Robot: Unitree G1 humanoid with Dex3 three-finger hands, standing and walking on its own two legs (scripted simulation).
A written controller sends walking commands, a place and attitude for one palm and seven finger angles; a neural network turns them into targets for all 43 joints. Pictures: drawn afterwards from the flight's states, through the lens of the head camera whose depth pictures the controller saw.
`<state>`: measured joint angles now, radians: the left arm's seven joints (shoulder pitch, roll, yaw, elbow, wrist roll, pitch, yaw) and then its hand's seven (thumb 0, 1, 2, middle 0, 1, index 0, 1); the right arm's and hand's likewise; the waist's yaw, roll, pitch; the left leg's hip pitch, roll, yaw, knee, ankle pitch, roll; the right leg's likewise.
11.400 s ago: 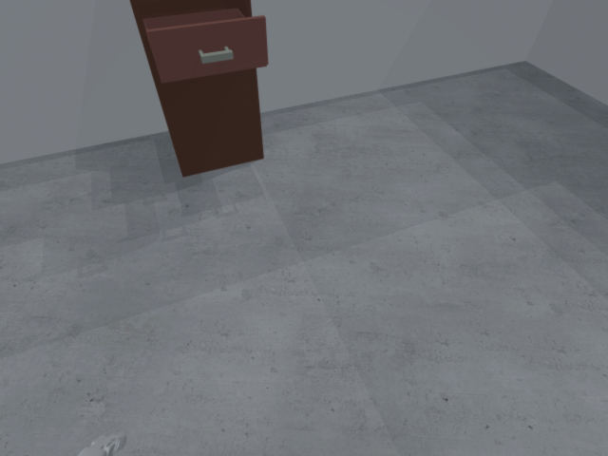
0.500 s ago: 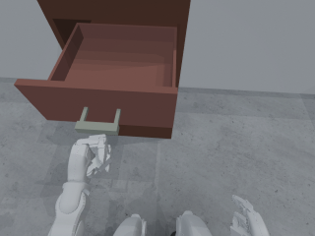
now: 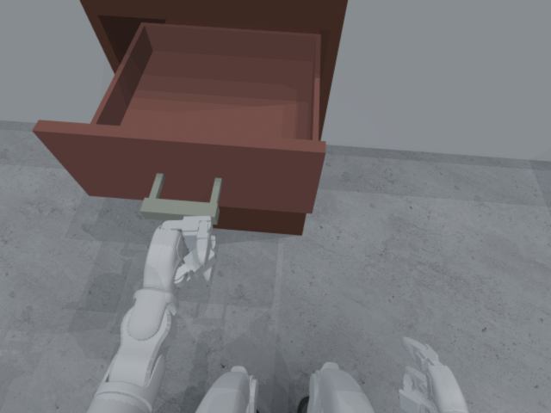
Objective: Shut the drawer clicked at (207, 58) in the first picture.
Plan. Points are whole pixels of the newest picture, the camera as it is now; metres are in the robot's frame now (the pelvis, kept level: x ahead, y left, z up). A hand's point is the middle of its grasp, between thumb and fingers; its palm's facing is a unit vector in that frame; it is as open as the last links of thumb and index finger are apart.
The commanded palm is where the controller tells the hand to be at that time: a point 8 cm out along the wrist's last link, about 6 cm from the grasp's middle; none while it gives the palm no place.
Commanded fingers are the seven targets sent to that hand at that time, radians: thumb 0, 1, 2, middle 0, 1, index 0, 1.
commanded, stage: push the drawer shut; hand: left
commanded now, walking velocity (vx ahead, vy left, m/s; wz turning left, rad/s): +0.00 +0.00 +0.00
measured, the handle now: (184, 197) +0.41 +0.15 +0.04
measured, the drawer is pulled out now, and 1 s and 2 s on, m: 0.26 0.15 0.02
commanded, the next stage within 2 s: none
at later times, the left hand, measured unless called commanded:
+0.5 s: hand (218, 220) +0.38 +0.10 +0.03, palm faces -0.05 -1.00 -0.04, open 3.3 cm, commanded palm +0.36 +0.16 +0.04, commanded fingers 0.00 0.90 0.90 -1.40 -1.60 -1.40 -1.60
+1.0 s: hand (224, 184) +0.44 +0.10 +0.03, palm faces -0.03 -1.00 -0.05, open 3.4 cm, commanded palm +0.42 +0.15 +0.04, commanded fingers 0.00 0.90 0.90 -1.40 -1.60 -1.40 -1.60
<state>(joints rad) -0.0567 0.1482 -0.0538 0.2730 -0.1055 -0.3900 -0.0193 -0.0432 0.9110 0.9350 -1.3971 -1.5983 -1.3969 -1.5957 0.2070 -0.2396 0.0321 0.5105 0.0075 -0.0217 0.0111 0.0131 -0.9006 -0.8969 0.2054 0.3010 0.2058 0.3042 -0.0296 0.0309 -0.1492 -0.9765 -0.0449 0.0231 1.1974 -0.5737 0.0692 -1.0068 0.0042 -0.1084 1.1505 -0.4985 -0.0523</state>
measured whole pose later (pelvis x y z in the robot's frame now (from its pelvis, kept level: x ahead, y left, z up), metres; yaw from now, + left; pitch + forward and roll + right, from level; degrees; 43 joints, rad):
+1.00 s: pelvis -0.01 -0.01 +0.00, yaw -1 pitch +23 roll -1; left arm -0.59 0.23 0.17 0.86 -0.10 -0.50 -0.02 0.06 0.86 0.91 -1.40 -1.60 -1.40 -1.60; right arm 0.28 -0.25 0.02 0.62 -0.01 0.00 0.02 0.01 -0.90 -0.90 0.20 0.30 0.21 0.30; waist -0.12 0.03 -0.14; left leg -1.03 -0.02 0.04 1.17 -0.54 0.05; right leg -1.07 0.03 -0.09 1.13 -0.45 -0.07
